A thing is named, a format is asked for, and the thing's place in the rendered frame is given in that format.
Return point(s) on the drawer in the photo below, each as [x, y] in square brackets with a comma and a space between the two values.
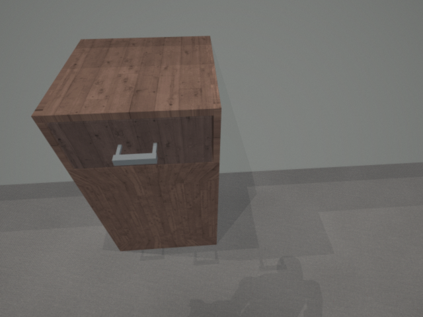
[92, 144]

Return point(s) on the handle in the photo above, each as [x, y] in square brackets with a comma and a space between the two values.
[132, 159]

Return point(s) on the cabinet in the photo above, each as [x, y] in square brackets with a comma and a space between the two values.
[148, 206]

